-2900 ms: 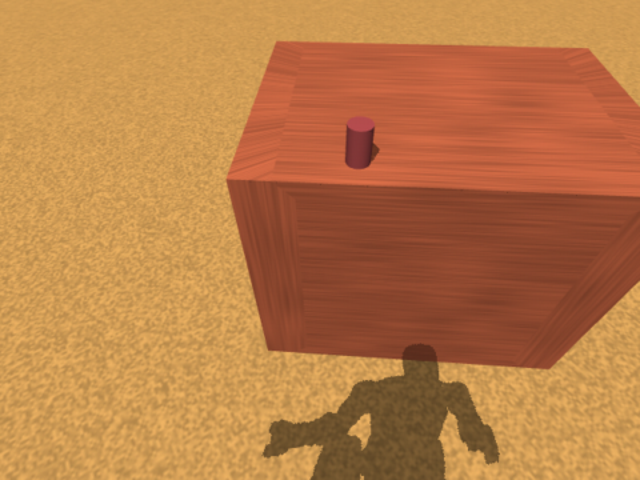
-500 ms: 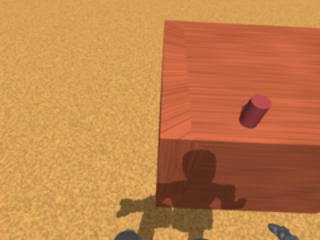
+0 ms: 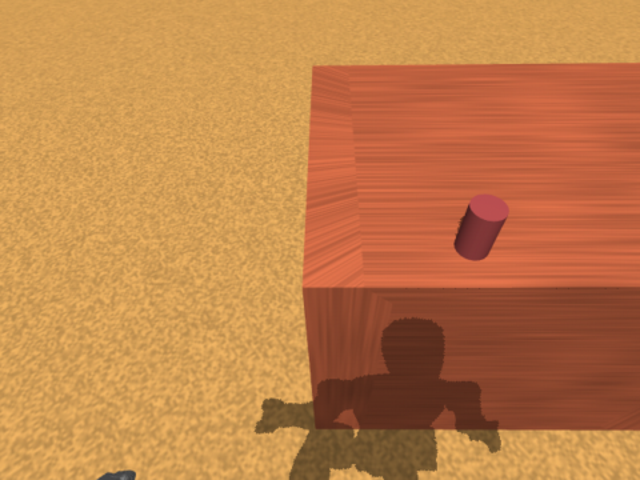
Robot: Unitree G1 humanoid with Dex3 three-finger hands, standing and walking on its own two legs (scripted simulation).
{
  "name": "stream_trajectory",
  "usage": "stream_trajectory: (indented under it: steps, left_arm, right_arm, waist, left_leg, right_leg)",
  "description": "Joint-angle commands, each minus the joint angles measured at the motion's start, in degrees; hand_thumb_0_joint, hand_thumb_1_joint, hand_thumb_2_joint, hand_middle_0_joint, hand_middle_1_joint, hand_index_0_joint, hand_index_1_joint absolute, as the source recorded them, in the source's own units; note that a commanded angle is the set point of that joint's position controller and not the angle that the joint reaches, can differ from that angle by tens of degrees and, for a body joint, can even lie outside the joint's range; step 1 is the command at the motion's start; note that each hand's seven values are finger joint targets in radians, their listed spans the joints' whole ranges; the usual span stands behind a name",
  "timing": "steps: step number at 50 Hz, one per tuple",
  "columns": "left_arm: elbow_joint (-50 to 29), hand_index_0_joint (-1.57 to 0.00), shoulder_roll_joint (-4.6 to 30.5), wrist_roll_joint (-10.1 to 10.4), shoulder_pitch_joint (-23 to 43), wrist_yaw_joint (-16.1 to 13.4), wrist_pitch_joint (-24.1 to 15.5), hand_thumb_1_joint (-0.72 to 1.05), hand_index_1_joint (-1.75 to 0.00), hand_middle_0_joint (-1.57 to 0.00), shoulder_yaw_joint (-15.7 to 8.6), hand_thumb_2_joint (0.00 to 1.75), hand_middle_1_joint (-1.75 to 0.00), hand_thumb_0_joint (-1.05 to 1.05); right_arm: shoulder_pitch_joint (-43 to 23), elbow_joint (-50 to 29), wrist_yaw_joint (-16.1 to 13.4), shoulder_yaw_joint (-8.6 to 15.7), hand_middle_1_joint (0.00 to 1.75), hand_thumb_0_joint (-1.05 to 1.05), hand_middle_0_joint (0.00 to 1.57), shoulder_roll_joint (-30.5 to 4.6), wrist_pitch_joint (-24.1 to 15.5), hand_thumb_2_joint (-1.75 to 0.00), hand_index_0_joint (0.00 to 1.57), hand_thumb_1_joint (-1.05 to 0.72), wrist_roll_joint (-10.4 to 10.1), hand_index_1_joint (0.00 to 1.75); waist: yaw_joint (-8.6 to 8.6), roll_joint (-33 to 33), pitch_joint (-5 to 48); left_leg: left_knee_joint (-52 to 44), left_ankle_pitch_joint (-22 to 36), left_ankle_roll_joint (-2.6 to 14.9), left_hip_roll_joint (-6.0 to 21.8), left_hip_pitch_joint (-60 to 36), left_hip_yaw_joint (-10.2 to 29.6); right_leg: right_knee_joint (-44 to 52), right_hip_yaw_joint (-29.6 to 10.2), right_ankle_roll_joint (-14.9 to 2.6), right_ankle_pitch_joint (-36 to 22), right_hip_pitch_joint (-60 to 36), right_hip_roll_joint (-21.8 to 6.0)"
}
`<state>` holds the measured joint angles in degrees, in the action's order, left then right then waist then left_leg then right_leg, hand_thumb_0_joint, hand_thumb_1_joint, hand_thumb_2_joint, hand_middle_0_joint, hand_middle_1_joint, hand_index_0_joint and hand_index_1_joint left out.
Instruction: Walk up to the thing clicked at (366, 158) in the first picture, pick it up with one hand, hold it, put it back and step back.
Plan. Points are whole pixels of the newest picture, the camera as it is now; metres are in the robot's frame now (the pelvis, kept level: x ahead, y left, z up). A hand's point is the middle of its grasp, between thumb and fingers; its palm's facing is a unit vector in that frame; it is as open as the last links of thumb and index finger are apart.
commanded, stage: walk up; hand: right
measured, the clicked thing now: (479, 228) +0.46 -0.21 +0.03
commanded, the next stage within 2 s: stand in 0.84 s
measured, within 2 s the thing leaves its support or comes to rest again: neither
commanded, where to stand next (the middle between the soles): +0.08 -0.02 m, yaw -1 degrees
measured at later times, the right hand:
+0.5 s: hand out of the picture +0.11 -0.25 -0.13, palm faces -0.06 +0.92 -0.38, open 7.4 cm
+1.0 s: hand out of the picture +0.12 -0.24 -0.13, palm faces -0.06 +0.94 -0.34, open 7.4 cm
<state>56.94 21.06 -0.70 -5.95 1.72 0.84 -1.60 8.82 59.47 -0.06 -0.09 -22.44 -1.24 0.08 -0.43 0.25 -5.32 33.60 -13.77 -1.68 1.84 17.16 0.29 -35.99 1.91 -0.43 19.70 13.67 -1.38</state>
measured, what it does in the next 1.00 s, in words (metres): stands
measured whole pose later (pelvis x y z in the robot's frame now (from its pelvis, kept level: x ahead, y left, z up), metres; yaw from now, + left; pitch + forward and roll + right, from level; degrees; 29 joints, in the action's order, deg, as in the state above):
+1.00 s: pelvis +0.02 +0.01 +0.02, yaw +1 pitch -2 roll +0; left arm 65.1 19.8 -0.4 -6.0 1.2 -0.4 -1.1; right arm 4.2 64.6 0.4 -0.7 -20.0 -0.9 0.4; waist 0.6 0.1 -2.8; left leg 20.7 -8.7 -1.1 1.3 10.4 0.9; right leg -19.0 3.0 1.0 12.6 4.7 -1.6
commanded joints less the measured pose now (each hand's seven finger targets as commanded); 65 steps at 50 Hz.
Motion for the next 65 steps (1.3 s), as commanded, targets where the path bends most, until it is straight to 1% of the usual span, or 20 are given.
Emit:
stream_trajectory:
  steps: [1,6,12,17,20,27,30,35,40,41,42,44,45,49,50,53,56,58,60,65]
  left_arm:
    - [-3.0,-0.20,13.3,0.2,4.4,-1.0,-1.0,0.90,-0.30,-0.20,-3.1,0.90,-0.30,0.00]
    - [-1.2,-0.20,12.1,0.4,4.3,-0.7,-0.6,0.90,-0.30,-0.20,-3.0,0.90,-0.30,0.00]
    - [0.5,-0.20,11.3,0.7,4.5,-0.5,-0.5,0.90,-0.30,-0.20,-2.9,0.90,-0.30,0.00]
    - [1.5,-0.20,11.4,0.4,4.3,-0.5,-0.8,0.90,-0.30,-0.20,-2.9,0.90,-0.30,0.00]
    - [1.8,-0.20,11.5,0.4,4.5,-0.6,-0.9,0.90,-0.30,-0.20,-2.9,0.90,-0.30,0.00]
    - [2.6,-0.20,11.4,0.4,3.7,-0.8,-0.6,0.90,-0.30,-0.20,-2.8,0.90,-0.30,0.00]
    - [3.0,-0.20,11.4,0.4,3.3,-0.8,-0.5,0.90,-0.30,-0.20,-2.8,0.90,-0.30,0.00]
    - [3.0,-0.20,11.1,0.1,3.1,-0.8,-0.7,0.90,-0.30,-0.20,-2.7,0.90,-0.30,0.00]
    - [2.8,-0.20,11.5,0.1,3.5,-1.0,-0.8,0.90,-0.30,-0.20,-2.9,0.90,-0.30,0.00]
    - [2.7,-0.20,11.3,0.1,3.7,-1.0,-0.8,0.90,-0.30,-0.20,-2.9,0.90,-0.30,0.00]
    - [3.7,-0.20,10.3,0.3,2.9,-1.1,-1.5,0.90,-0.30,-0.20,-1.9,0.90,-0.30,0.00]
    - [4.3,-0.20,10.8,0.1,3.3,-1.4,-2.1,0.90,-0.30,-0.20,-1.8,0.90,-0.30,0.00]
    - [4.4,-0.20,11.3,0.1,3.7,-1.4,-2.3,0.90,-0.30,-0.20,-1.9,0.90,-0.30,0.00]
    - [4.9,-0.20,11.3,0.2,2.9,-1.6,-2.9,0.90,-0.30,-0.20,-1.5,0.90,-0.30,0.00]
    - [5.0,-0.20,11.0,0.3,2.8,-1.7,-2.9,0.90,-0.30,-0.20,-1.4,0.90,-0.30,0.00]
    - [5.5,-0.20,11.1,0.3,2.4,-1.8,-2.8,0.90,-0.30,-0.20,-1.4,0.90,-0.30,0.00]
    - [5.5,-0.20,11.0,0.3,2.6,-1.8,-2.8,0.90,-0.30,-0.20,-1.3,0.90,-0.30,0.00]
    - [5.3,-0.20,10.9,0.4,2.6,-1.9,-2.8,0.90,-0.30,-0.20,-1.2,0.90,-0.30,0.00]
    - [5.5,-0.20,11.1,0.5,2.1,-1.9,-2.8,0.90,-0.30,-0.20,-1.2,0.90,-0.30,0.00]
    - [5.7,-0.20,11.0,0.4,2.2,-2.1,-2.7,0.90,-0.30,-0.20,-1.1,0.90,-0.30,0.00]
  right_arm:
    - [-2.0,-2.3,-0.8,2.7,0.30,0.00,0.20,-11.6,-1.7,-0.90,0.20,-0.90,0.2,0.30]
    - [-3.4,-1.1,-1.0,2.4,0.30,0.00,0.20,-12.3,-1.9,-0.90,0.20,-0.90,0.5,0.30]
    - [-4.0,0.0,-1.1,2.2,0.30,0.00,0.20,-11.9,-2.2,-0.90,0.20,-0.90,0.6,0.30]
    - [-4.8,0.0,-1.1,2.2,0.30,0.00,0.20,-11.3,-2.1,-0.90,0.20,-0.90,0.4,0.30]
    - [-4.7,0.3,-1.2,2.2,0.30,0.00,0.20,-11.0,-2.0,-0.90,0.20,-0.90,0.3,0.30]
    - [-5.5,0.4,-1.3,2.5,0.30,0.00,0.20,-11.3,-1.8,-0.90,0.20,-0.90,0.3,0.30]
    - [-6.4,0.3,-1.3,2.6,0.30,0.00,0.20,-11.0,-1.6,-0.90,0.20,-0.90,0.3,0.30]
    - [-6.9,0.3,-1.2,2.5,0.30,0.00,0.20,-10.6,-1.5,-0.90,0.20,-0.90,0.4,0.30]
    - [-6.5,0.4,-1.2,2.6,0.30,0.00,0.20,-10.2,-1.2,-0.90,0.20,-0.90,0.4,0.30]
    - [-6.6,0.6,-1.2,2.6,0.30,0.00,0.20,-10.2,-1.2,-0.90,0.20,-0.90,0.4,0.30]
    - [-8.0,0.9,-0.7,2.1,0.30,0.00,0.20,-9.8,-0.9,-0.90,0.20,-0.90,0.6,0.30]
    - [-7.9,1.1,-0.4,2.1,0.30,0.00,0.20,-9.5,-0.7,-0.90,0.20,-0.90,0.5,0.30]
    - [-7.2,1.5,-0.3,2.0,0.30,0.00,0.20,-9.4,-0.7,-0.90,0.20,-0.90,0.5,0.30]
    - [-7.0,2.0,-0.2,2.1,0.30,0.00,0.20,-9.7,-0.9,-0.90,0.20,-0.90,0.3,0.30]
    - [-7.1,2.1,-0.2,2.1,0.30,0.00,0.20,-10.0,-0.9,-0.90,0.20,-0.90,0.4,0.30]
    - [-7.1,2.3,-0.2,2.1,0.30,0.00,0.20,-9.8,-0.8,-0.90,0.20,-0.90,0.4,0.30]
    - [-6.6,2.6,-0.2,2.0,0.30,0.00,0.20,-9.9,-0.9,-0.90,0.20,-0.90,0.4,0.30]
    - [-6.6,2.7,-0.3,2.0,0.30,0.00,0.20,-9.8,-0.9,-0.90,0.20,-0.90,0.4,0.30]
    - [-6.4,3.0,-0.3,2.0,0.30,0.00,0.20,-9.9,-1.1,-0.90,0.20,-0.90,0.4,0.30]
    - [-6.6,3.2,-0.4,1.9,0.30,0.00,0.20,-9.8,-0.8,-0.90,0.20,-0.90,0.3,0.30]
  waist:
    - [0.55,2.9,6.1]
    - [1.10,-0.2,6.0]
    - [0.99,-2.2,5.7]
    - [0.72,-1.0,6.9]
    - [0.51,0.0,8.2]
    - [0.85,-1.0,9.1]
    - [0.79,-0.8,7.5]
    - [0.75,-0.6,8.7]
    - [0.39,-0.1,6.9]
    - [0.36,-0.3,6.8]
    - [0.84,-3.4,8.0]
    - [0.31,-2.4,6.7]
    - [0.13,-1.0,6.1]
    - [0.34,-0.7,7.7]
    - [0.50,-0.9,8.1]
    - [0.45,-0.4,7.0]
    - [0.42,-0.7,6.7]
    - [0.56,-0.4,8.2]
    - [0.66,-0.6,9.1]
    - [0.55,-0.2,7.6]
  left_leg:
    - [-6.3,7.6,3.68,3.1,-4.8,3.8]
    - [-11.2,4.3,4.13,5.0,-3.5,6.2]
    - [-14.4,1.9,3.62,5.1,-3.2,6.8]
    - [-13.4,7.3,3.60,5.0,-4.7,6.0]
    - [-12.1,12.6,3.50,4.8,-7.0,4.9]
    - [-12.7,16.5,3.84,5.7,-8.0,5.2]
    - [-13.5,14.0,3.71,5.6,-7.1,5.5]
    - [-13.1,14.1,3.65,5.4,-8.3,5.1]
    - [-13.5,13.1,3.15,4.7,-7.4,4.9]
    - [-13.8,12.5,3.02,4.6,-7.3,5.0]
    - [-15.0,9.5,2.81,5.4,-9.0,5.6]
    - [-16.1,7.3,2.77,5.3,-8.2,6.2]
    - [-16.5,7.5,2.56,5.2,-8.1,6.2]
    - [-16.0,13.9,2.65,5.8,-10.4,6.0]
    - [-15.9,14.2,2.77,5.8,-10.2,5.9]
    - [-16.8,11.7,2.77,5.6,-9.9,6.0]
    - [-17.3,11.9,2.42,5.7,-10.0,5.9]
    - [-16.3,16.7,2.50,6.0,-11.1,5.6]
    - [-16.1,18.9,2.54,6.1,-12.0,5.5]
    - [-16.5,16.7,2.41,5.9,-11.8,5.2]
  right_leg:
    - [13.2,-8.0,-3.71,-4.1,-0.1,-6.5]
    - [14.6,-6.8,-3.07,-2.7,-3.3,-5.3]
    - [15.8,-6.0,-2.65,-4.3,-4.9,-5.1]
    - [17.2,-5.4,-2.29,-8.0,-6.2,-5.6]
    - [17.4,-5.2,-2.02,-11.5,-6.2,-5.9]
    - [16.3,-4.1,-1.44,-14.5,-7.8,-5.8]
    - [17.1,-3.9,-1.32,-12.9,-7.1,-5.7]
    - [18.1,-4.0,-1.31,-13.0,-7.6,-6.0]
    - [19.0,-4.1,-1.27,-11.7,-7.2,-6.2]
    - [19.1,-4.2,-1.31,-11.3,-7.0,-6.1]
    - [20.9,-5.5,-0.98,-8.2,-6.9,-6.8]
    - [21.6,-5.2,-0.80,-7.3,-6.7,-6.7]
    - [21.8,-5.2,-0.76,-7.3,-6.8,-6.7]
    - [21.4,-5.0,-0.54,-12.8,-8.3,-7.0]
    - [21.4,-4.7,-0.41,-13.6,-8.8,-7.0]
    - [21.6,-4.5,-0.24,-11.3,-8.3,-6.7]
    - [21.4,-4.4,-0.25,-11.2,-8.1,-6.8]
    - [20.7,-4.5,-0.36,-15.0,-9.3,-7.2]
    - [20.4,-4.4,-0.35,-17.4,-10.2,-7.2]
    - [21.1,-4.3,-0.06,-15.6,-9.1,-6.9]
